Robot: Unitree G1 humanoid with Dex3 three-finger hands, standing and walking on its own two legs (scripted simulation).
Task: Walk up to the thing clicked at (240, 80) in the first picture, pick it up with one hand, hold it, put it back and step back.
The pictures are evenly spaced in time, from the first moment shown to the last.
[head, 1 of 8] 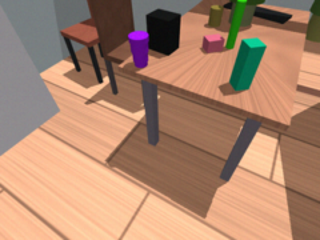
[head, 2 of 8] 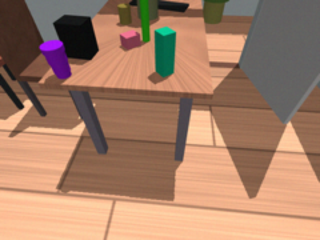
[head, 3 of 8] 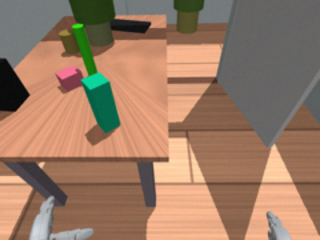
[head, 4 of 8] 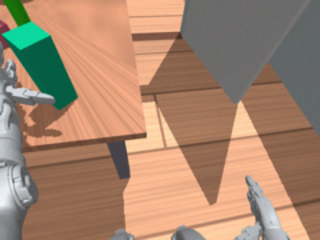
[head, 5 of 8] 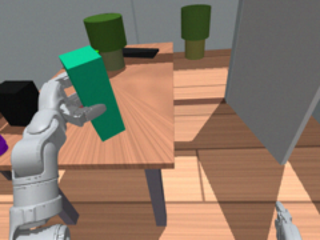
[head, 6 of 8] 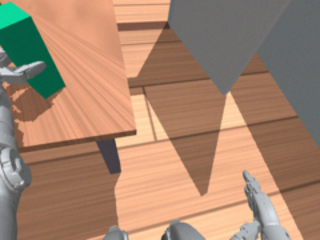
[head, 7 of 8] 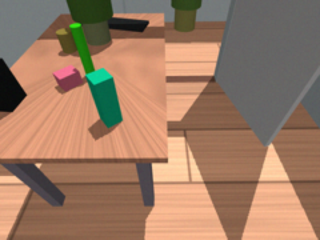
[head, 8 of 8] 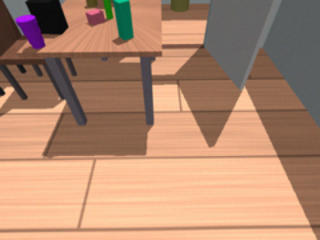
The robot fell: no
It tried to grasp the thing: yes
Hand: left
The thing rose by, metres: 0.21
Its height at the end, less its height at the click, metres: +0.00
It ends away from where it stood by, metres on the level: 0.03
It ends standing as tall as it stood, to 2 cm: yes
